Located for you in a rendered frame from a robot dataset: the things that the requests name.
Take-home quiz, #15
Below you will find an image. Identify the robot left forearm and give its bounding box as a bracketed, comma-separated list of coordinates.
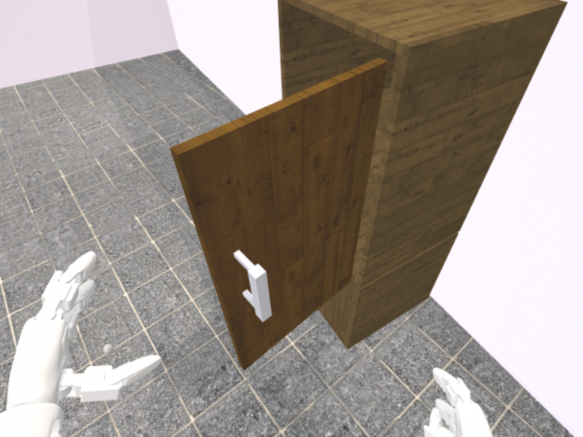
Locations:
[0, 402, 64, 437]

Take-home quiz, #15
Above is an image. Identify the robot left hand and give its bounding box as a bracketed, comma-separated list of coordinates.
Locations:
[6, 251, 161, 410]

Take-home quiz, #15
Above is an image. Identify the handle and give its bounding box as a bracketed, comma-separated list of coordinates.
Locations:
[233, 250, 271, 322]

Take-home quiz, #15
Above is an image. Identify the robot right hand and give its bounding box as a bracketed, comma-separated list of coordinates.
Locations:
[424, 368, 493, 437]

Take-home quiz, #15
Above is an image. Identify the cupboard door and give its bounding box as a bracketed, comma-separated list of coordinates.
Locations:
[170, 58, 388, 370]

